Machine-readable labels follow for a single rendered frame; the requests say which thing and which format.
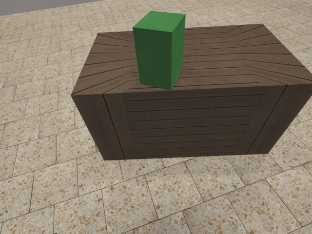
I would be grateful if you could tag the carton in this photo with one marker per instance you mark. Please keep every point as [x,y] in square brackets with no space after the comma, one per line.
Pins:
[159,43]

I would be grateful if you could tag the pedestal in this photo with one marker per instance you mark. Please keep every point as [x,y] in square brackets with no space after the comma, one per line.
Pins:
[239,90]

